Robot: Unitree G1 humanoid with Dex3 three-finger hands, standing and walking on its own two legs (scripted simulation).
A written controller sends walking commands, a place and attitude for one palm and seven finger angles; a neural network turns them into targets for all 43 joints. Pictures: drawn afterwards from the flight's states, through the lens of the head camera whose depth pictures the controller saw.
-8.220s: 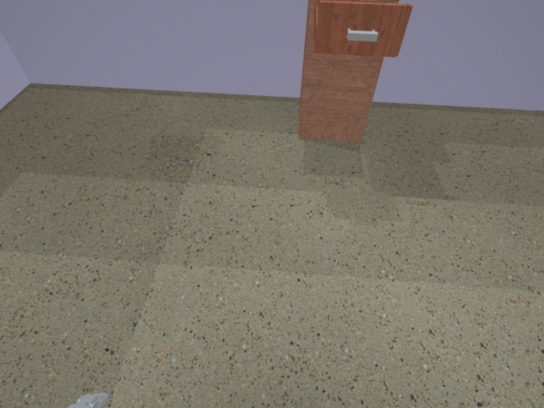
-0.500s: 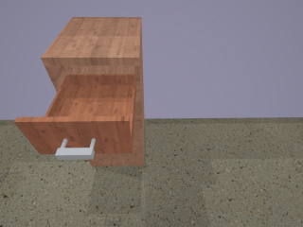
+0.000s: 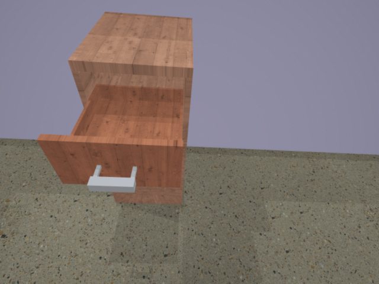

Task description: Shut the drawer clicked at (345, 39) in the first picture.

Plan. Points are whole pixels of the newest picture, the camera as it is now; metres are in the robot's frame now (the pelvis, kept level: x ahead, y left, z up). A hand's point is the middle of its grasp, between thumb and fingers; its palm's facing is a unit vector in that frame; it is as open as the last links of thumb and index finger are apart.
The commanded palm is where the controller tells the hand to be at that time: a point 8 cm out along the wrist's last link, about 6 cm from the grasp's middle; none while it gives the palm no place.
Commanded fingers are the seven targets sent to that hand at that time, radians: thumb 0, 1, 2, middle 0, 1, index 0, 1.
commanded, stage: look again from close up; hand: left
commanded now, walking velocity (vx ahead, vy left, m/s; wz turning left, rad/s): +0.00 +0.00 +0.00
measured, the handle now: (114, 176) +0.36 +0.21 -0.01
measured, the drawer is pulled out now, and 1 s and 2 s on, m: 0.30 0.30 0.30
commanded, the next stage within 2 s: shuffle to correct the standing spot in 0.12 s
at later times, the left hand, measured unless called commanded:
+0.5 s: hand out of the picture -0.08 +0.16 -0.17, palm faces +0.07 -0.99 -0.14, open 7.4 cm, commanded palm none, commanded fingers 0.00 0.90 0.90 -0.20 -0.30 -0.20 -0.30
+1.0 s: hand out of the picture +0.09 +0.17 -0.17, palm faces +0.02 -0.98 -0.21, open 7.3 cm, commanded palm none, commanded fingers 0.00 0.90 0.90 -0.20 -0.30 -0.20 -0.30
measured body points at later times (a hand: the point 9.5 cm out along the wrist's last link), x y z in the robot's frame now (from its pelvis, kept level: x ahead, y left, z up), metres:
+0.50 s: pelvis -0.01 +0.01 +0.01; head -0.02 +0.02 +0.46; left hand -0.08 +0.22 -0.16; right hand +0.01 -0.23 -0.14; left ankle +0.06 +0.09 -0.73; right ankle -0.02 -0.14 -0.73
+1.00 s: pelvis +0.06 -0.02 +0.00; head +0.07 -0.02 +0.45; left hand +0.09 +0.22 -0.15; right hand +0.01 -0.21 -0.16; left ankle +0.07 +0.09 -0.73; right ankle +0.08 -0.12 -0.73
